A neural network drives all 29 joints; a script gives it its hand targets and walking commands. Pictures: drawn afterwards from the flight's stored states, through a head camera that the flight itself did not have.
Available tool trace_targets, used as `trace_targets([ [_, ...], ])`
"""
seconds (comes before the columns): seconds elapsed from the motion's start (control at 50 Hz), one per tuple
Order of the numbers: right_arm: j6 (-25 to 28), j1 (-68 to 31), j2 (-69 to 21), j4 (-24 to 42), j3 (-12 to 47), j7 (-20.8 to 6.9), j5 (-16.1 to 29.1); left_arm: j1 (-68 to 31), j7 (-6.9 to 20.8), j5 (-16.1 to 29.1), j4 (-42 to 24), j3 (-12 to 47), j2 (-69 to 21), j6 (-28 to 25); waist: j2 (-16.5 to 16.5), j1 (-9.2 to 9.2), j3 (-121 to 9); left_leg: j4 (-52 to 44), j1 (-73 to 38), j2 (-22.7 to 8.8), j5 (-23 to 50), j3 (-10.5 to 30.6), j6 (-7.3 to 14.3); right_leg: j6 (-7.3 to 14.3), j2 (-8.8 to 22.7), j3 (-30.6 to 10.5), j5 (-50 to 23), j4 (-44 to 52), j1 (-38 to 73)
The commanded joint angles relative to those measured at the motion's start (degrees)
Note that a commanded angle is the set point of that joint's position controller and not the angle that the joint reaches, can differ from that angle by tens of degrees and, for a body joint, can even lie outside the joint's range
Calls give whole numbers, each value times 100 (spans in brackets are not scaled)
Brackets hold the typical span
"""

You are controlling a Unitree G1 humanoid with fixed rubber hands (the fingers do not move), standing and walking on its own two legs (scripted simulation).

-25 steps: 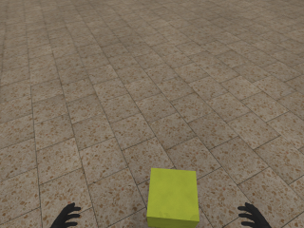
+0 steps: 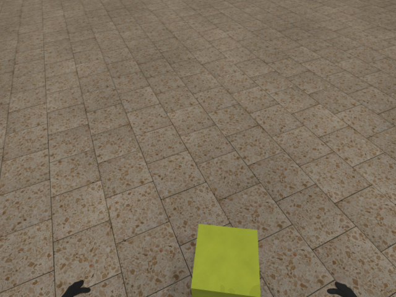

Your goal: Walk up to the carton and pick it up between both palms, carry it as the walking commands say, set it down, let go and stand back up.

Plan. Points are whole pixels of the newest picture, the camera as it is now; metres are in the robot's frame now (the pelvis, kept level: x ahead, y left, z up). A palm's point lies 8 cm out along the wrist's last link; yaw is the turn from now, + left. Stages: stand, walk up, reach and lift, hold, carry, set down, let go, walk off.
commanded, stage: stand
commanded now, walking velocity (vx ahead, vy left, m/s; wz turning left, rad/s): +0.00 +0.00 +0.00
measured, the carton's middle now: (224, 266) +0.39 -0.08 -0.65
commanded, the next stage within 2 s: none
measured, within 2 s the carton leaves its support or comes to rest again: neither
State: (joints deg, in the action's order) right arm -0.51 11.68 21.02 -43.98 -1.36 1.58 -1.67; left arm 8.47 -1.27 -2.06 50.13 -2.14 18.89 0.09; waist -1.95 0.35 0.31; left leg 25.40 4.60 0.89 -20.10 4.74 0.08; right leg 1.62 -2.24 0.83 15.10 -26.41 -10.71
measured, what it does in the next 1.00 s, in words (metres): stands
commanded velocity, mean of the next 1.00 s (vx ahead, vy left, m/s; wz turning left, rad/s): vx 0.00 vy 0.00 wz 0.00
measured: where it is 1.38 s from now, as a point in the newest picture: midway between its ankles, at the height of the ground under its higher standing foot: outside the picture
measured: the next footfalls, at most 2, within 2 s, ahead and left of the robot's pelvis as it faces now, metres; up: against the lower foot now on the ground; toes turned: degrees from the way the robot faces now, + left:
none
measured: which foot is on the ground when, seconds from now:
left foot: down 0.00-1.00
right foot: down 0.00-1.00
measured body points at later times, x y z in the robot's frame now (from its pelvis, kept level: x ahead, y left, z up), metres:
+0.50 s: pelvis -0.02 +0.00 +0.01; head -0.02 +0.00 +0.46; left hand +0.09 +0.31 -0.10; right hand +0.09 -0.31 -0.11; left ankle -0.07 +0.12 -0.74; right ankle -0.01 -0.10 -0.74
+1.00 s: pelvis -0.03 +0.00 +0.01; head -0.03 +0.00 +0.46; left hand +0.07 +0.32 -0.10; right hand +0.07 -0.31 -0.11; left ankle -0.07 +0.12 -0.74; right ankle -0.01 -0.10 -0.74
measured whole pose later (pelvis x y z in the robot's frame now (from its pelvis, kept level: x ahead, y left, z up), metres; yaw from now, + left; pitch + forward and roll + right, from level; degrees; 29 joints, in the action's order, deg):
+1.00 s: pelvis -0.03 +0.00 +0.01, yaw +0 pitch -2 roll +0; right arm 0.8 9.6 22.7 -55.7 0.1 1.1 -1.0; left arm 6.3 -0.5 -1.0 60.3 -0.6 21.6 -0.5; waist -1.0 0.6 1.1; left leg 19.4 2.5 1.4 -14.7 4.1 0.3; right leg 1.1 -1.3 -0.1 10.0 -20.9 -8.8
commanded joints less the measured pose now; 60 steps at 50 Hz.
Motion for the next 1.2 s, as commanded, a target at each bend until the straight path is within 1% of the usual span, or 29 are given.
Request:
trace_targets([
  [0.0,89,-92,873,227,-194,31,6,-189,-16,12,-195,-200,962,-69,131,-2,-294,-294,414,-505,2147,321,-42,-46,696,-695,-2020,261,655],
  [0.28,146,-194,1002,-251,-126,23,29,-341,28,53,255,-130,1068,-79,146,20,-105,-646,400,-570,1783,396,11,-20,751,-752,-1548,530,644],
  [0.56,170,-265,1068,-620,-77,0,47,-407,46,82,562,-69,1176,-90,156,30,-23,-844,400,-603,1504,437,46,-12,803,-811,-1288,706,628],
  [1.18,190,-372,1121,-1026,-35,-29,74,-468,51,121,831,-10,1288,-122,176,21,-48,-956,316,-646,1504,426,84,14,861,-869,-1384,812,629],
])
